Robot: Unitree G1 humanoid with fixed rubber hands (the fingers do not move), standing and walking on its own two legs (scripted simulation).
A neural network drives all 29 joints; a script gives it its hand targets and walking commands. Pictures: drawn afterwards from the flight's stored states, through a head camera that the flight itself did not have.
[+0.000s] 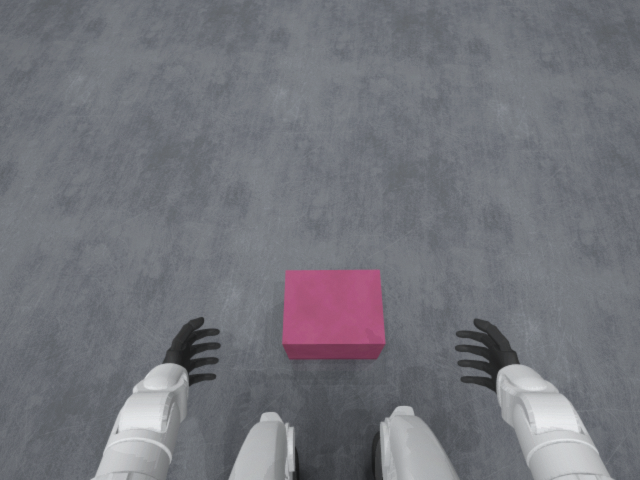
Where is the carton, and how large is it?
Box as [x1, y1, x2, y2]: [282, 270, 385, 358]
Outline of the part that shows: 286,270 282,344 289,358 377,357 385,343 379,270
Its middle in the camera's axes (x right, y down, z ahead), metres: +0.04 +0.20 +1.06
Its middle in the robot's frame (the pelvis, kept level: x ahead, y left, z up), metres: +0.50 +0.00 -0.60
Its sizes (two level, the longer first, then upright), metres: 0.251 0.196 0.191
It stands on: the floor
